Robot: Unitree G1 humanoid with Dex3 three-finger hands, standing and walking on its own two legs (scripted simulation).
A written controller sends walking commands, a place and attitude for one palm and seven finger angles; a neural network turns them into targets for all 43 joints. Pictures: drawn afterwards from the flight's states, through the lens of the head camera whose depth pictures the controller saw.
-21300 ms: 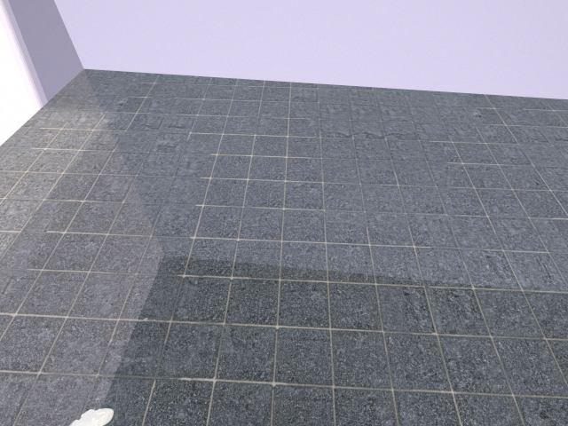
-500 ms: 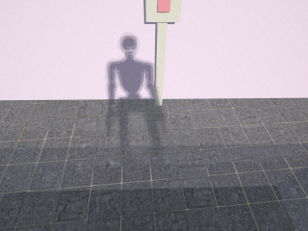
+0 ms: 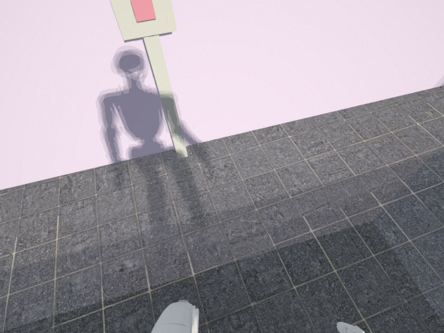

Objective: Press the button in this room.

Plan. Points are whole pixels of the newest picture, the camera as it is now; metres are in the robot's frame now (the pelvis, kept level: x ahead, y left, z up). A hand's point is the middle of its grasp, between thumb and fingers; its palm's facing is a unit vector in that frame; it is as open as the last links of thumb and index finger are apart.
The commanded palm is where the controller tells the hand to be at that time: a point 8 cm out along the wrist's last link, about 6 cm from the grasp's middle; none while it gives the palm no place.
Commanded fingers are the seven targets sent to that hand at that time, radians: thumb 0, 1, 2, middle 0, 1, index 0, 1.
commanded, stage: walk to a spot facing it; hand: left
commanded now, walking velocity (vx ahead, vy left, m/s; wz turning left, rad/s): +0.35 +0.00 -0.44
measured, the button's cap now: (143, 7) +1.05 +0.37 +0.08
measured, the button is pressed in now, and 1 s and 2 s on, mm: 0 0 0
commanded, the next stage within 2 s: turn to face it in 0.80 s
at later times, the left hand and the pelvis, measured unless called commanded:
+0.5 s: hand (142, 232) +0.35 +0.25 -0.17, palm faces -0.24 -0.94 -0.24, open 7.4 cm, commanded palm none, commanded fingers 0.00 0.90 0.90 -0.20 -0.30 -0.20 -0.30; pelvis +0.21 +0.06 +0.00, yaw -17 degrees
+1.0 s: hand (219, 170) +0.56 +0.07 -0.17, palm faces -0.55 -0.80 -0.23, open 7.3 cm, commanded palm none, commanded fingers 0.00 0.90 0.90 -0.20 -0.30 -0.20 -0.30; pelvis +0.36 -0.02 -0.01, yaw -32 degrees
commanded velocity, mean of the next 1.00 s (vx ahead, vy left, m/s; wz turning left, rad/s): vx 0.16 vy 0.00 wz -0.42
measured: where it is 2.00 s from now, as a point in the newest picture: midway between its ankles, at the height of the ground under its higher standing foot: (248, 294)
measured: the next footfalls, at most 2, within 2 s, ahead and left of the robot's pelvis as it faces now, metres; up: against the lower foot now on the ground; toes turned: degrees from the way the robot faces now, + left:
left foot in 0.26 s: +0.25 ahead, +0.15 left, +0.00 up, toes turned -2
right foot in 0.76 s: +0.40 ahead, -0.13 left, +0.00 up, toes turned -33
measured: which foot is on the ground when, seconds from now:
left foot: up 0.00-0.24, down 0.26-0.76, up 0.78-1.00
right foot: down 0.00-0.26, up 0.28-0.74, down 0.76-1.00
